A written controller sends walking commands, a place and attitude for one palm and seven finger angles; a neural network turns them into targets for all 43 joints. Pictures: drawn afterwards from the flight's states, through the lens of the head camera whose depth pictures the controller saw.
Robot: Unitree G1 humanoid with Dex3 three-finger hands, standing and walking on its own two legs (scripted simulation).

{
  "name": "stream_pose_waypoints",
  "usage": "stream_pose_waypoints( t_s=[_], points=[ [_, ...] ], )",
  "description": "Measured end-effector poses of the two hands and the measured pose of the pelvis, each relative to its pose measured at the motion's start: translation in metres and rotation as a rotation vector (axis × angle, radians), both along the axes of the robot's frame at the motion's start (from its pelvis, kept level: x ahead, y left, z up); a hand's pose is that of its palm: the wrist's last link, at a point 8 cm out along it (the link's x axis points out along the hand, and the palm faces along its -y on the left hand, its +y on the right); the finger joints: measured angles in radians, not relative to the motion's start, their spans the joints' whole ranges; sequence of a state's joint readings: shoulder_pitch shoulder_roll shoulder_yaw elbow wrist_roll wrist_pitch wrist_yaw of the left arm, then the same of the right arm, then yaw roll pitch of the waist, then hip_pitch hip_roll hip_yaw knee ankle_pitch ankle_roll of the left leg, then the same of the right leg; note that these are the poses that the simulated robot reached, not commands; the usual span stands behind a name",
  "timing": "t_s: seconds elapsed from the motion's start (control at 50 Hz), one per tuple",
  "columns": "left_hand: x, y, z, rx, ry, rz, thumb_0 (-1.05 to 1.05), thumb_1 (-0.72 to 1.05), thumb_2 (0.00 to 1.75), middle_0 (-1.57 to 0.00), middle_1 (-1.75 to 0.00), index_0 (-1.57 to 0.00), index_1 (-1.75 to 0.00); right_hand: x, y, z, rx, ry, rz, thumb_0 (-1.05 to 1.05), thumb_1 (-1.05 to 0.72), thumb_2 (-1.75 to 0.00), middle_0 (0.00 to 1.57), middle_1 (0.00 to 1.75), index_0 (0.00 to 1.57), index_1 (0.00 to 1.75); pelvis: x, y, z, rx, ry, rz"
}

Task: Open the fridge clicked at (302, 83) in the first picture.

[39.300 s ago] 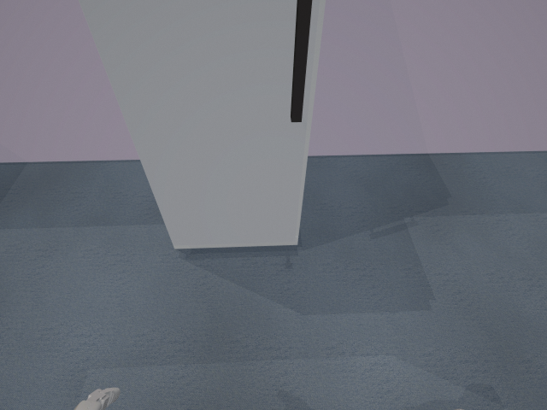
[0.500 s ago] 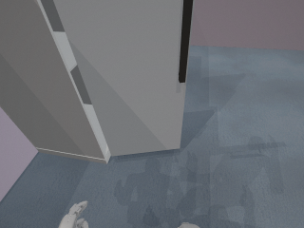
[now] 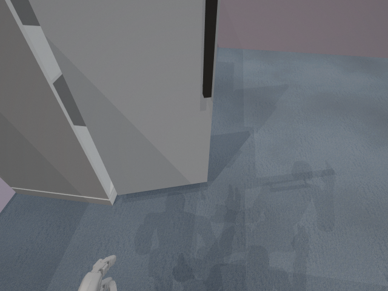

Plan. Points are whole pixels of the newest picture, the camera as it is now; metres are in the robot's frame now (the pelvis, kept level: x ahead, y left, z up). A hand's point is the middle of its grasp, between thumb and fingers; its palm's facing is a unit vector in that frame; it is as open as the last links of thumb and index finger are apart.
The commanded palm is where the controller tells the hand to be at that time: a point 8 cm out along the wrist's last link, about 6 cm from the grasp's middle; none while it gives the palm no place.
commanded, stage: stop stepping back and stand still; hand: right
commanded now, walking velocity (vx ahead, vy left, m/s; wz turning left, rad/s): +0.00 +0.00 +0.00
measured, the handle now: (208, 36) +0.78 -0.02 +0.18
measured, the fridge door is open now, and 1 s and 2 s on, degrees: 72 72 72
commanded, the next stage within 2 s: let the arm hang, fingers relaxed in 0.52 s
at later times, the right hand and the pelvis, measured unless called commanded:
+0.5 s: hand (378, 192) +0.25 -0.28 +0.16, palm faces +0.40 +0.77 -0.51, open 7.4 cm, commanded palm +0.19 -0.31 +0.19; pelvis +0.05 -0.01 +0.01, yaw +0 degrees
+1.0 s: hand out of the picture +0.05 -0.19 -0.16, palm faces +0.04 +0.98 -0.17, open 7.0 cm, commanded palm none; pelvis +0.01 -0.01 +0.01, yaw -3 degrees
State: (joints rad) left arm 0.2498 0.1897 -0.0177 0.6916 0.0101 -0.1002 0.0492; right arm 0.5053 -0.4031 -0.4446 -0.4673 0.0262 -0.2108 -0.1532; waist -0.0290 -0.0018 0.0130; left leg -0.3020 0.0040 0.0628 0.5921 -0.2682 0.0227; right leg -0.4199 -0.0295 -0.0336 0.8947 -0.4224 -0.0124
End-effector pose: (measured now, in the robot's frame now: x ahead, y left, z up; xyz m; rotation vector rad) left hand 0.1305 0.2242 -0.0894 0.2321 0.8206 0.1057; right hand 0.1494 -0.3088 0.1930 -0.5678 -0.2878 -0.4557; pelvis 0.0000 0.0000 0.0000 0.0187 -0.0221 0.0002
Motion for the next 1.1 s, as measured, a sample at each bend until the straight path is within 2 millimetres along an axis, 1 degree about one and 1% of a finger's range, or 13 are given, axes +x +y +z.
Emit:
stream_pose_waypoints(
  t_s=[0.12,0.26,0.36,0.48,0.62,0.66,0.74,0.82,0.88,0.92,0.94,1.02,1.1],
  points=[
    [0.026,-0.001,0.009,0.05,-0.059,0.027,0.01,0.91,0.9,-0.2,-0.3,-0.2,-0.3,0.024,-0.012,-0.027,0.093,0.035,-0.008,0.01,-0.89,-0.9,0.21,0.3,0.2,0.3,0.014,-0.012,-0.004,-0.015,-0.011,-0.004],
    [0.06,-0.013,0.024,-0.006,-0.118,-0.018,0.01,0.91,0.9,-0.2,-0.3,-0.2,-0.3,0.046,0.009,0.004,-0.021,0.016,0.083,0.01,-0.89,-0.9,0.21,0.3,0.21,0.3,0.032,-0.005,0.005,-0.012,0.019,-0.016],
    [0.078,-0.011,0.024,-0.032,-0.126,0.003,0.01,0.91,0.9,-0.2,-0.3,-0.2,-0.3,0.054,0.008,0.012,-0.062,0.06,0.084,0.01,-0.89,-0.9,0.21,0.3,0.21,0.3,0.04,-0.005,0.009,-0.004,0.04,-0.006],
    [0.084,0.0,0.026,-0.011,-0.124,0.038,0.01,0.91,0.9,-0.2,-0.3,-0.2,-0.3,0.057,-0.003,-0.008,0.008,0.158,0.02,0.01,-0.89,-0.9,0.21,0.3,0.21,0.3,0.045,-0.007,0.011,-0.012,0.043,0.0],
    [0.078,0.008,0.031,0.038,-0.109,0.032,0.01,0.91,0.9,-0.2,-0.3,-0.2,-0.3,0.051,0.004,-0.021,0.08,0.167,0.025,0.01,-0.89,-0.9,0.21,0.3,0.21,0.3,0.042,-0.006,0.013,-0.011,0.038,-0.006],
    [0.076,0.01,0.024,0.026,-0.093,-0.017,0.01,0.91,0.9,-0.2,-0.3,-0.2,-0.3,0.056,0.003,-0.043,0.081,0.238,0.056,0.01,-0.89,-0.9,0.21,0.3,0.2,0.3,0.038,-0.008,0.01,-0.006,0.047,-0.027],
    [0.066,0.019,-0.002,0.012,0.003,-0.038,0.01,0.91,0.9,-0.2,-0.3,-0.2,-0.3,0.056,-0.001,-0.15,0.244,0.677,0.018,0.0,-0.9,-0.9,0.2,0.3,0.2,0.3,0.029,-0.016,0.004,-0.004,0.058,-0.042],
    [0.034,0.021,-0.016,0.014,0.105,-0.007,0.01,0.91,0.9,-0.2,-0.3,-0.2,-0.3,0.012,0.025,-0.248,0.421,1.078,-0.02,0.0,-0.9,-0.9,0.2,0.3,0.19,0.3,0.024,-0.016,0.002,-0.015,0.047,-0.04],
    [-0.002,0.02,-0.02,0.029,0.221,0.012,0.01,0.91,0.9,-0.2,-0.3,-0.2,-0.3,-0.033,0.055,-0.297,0.551,1.283,-0.027,0.01,-0.91,-0.9,0.2,0.3,0.19,0.3,0.02,-0.013,0.004,-0.021,0.031,-0.039],
    [-0.028,0.017,-0.022,0.036,0.308,0.024,0.01,0.91,0.9,-0.2,-0.3,-0.2,-0.3,-0.064,0.075,-0.317,0.628,1.391,-0.028,0.01,-0.91,-0.9,0.2,0.3,0.2,0.3,0.018,-0.012,0.006,-0.018,0.022,-0.038],
    [-0.041,0.016,-0.023,0.038,0.351,0.03,0.01,0.91,0.9,-0.2,-0.3,-0.2,-0.3,-0.076,0.076,-0.322,0.663,1.404,-0.068,0.0,-0.93,-0.9,0.2,0.3,0.2,0.3,0.016,-0.011,0.007,-0.015,0.02,-0.041],
    [-0.084,0.008,-0.027,0.03,0.497,0.053,0.01,0.91,0.9,-0.2,-0.3,-0.2,-0.3,-0.116,0.068,-0.329,0.692,1.495,-0.143,-0.01,-0.98,-0.9,0.21,0.3,0.2,0.3,0.011,-0.01,0.01,-0.002,0.018,-0.046],
    [-0.113,-0.004,-0.034,0.001,0.576,0.087,0.01,0.91,0.9,-0.2,-0.3,-0.2,-0.3,-0.147,0.056,-0.326,0.69,1.581,-0.207,-0.01,-0.96,-0.9,0.21,0.3,0.2,0.3,0.009,-0.015,0.012,0.006,0.022,-0.043]
  ],
)
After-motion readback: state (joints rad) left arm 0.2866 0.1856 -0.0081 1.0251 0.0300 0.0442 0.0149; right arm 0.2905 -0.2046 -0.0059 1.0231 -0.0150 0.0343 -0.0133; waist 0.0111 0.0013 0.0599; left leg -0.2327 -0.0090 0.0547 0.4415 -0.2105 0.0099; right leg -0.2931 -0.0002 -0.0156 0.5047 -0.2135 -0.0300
